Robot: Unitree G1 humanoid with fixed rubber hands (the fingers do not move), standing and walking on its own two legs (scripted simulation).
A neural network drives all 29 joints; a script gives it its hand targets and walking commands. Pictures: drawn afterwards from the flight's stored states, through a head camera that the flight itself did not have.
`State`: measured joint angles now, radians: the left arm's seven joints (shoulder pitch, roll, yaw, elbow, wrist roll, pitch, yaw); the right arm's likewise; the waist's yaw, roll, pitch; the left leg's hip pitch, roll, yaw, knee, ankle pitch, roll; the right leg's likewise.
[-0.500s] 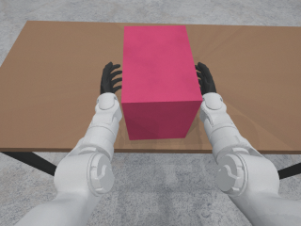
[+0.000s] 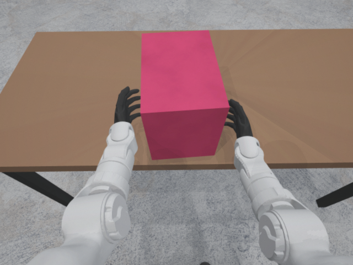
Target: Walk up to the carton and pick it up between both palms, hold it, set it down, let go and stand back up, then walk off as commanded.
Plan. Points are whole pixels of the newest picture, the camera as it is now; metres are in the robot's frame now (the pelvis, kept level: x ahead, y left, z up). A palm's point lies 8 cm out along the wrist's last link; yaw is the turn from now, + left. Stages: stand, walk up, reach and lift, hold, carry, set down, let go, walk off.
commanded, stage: set down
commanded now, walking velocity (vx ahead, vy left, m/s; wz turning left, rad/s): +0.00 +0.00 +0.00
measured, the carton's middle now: (179, 96) +0.54 +0.02 +0.02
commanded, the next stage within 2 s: none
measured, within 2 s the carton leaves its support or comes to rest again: neither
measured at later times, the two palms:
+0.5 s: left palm (119, 152) +0.36 +0.15 +0.03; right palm (246, 141) +0.37 -0.13 +0.06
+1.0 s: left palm (91, 179) +0.31 +0.21 +0.03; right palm (255, 176) +0.30 -0.14 +0.04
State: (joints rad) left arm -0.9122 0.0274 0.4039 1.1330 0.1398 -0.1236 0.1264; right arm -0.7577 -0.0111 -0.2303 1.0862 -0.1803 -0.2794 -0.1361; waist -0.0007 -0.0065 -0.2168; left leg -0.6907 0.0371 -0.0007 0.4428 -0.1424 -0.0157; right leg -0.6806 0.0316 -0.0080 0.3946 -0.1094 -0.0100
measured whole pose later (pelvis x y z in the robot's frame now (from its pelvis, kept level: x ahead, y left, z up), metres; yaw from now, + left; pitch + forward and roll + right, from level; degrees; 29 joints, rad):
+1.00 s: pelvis -0.03 +0.01 +0.00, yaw +0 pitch +5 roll -1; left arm -0.38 0.06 0.19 0.70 -0.01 -0.04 0.10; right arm -0.35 -0.03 -0.03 0.75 0.12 -0.21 -0.14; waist 0.00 -0.02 -0.07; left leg -0.42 0.04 0.00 0.52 -0.19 -0.02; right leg -0.39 0.03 -0.01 0.44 -0.14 -0.02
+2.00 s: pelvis -0.02 +0.01 +0.00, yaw +1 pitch -7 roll -1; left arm 0.13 0.06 0.06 0.25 -0.06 0.11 0.13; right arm 0.22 -0.04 -0.02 0.27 0.12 -0.03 -0.03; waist 0.00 -0.02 0.02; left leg -0.16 0.04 0.00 0.52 -0.24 -0.02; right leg -0.14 0.03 -0.01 0.44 -0.19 -0.02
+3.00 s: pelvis +0.00 +0.01 +0.01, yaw +1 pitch -5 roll -1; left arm 0.16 0.06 0.06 0.36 -0.02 0.15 0.06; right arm 0.22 -0.06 -0.03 0.47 0.12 -0.09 -0.02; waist 0.00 -0.02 0.09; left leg -0.16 0.04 0.00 0.52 -0.27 -0.02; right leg -0.14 0.03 -0.01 0.44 -0.22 -0.02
